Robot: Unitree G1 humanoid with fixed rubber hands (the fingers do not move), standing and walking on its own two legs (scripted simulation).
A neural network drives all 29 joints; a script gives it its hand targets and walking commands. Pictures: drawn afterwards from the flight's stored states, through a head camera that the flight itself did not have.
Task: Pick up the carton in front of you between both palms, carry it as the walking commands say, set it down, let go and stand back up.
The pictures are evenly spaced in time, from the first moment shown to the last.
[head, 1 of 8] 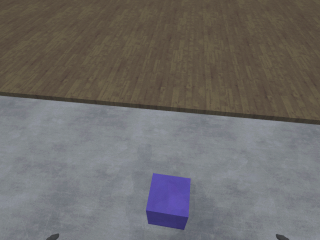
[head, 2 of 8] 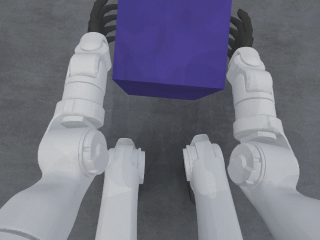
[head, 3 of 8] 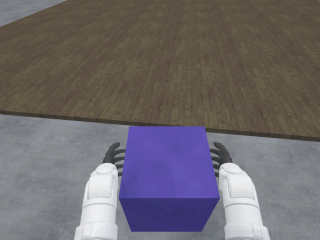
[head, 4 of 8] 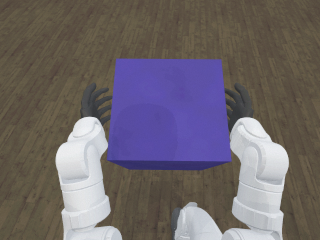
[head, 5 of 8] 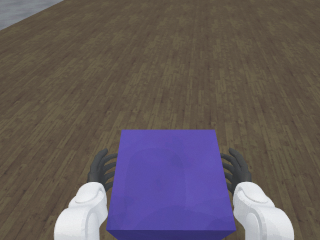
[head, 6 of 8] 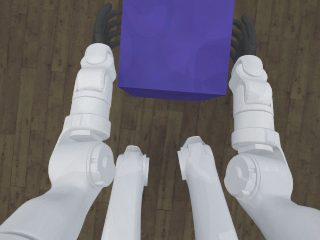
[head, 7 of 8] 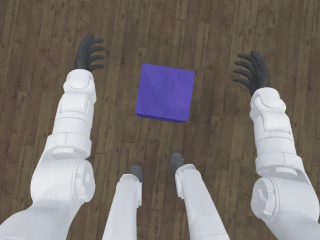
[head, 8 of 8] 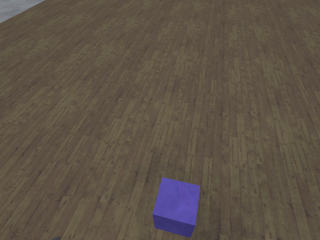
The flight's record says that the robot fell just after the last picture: no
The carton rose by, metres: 0.79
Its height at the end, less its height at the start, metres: +0.05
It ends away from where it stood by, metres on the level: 3.19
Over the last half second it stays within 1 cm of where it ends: yes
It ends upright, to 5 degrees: yes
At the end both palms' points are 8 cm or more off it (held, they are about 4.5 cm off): yes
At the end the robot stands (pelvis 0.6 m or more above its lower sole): yes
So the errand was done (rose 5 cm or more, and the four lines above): yes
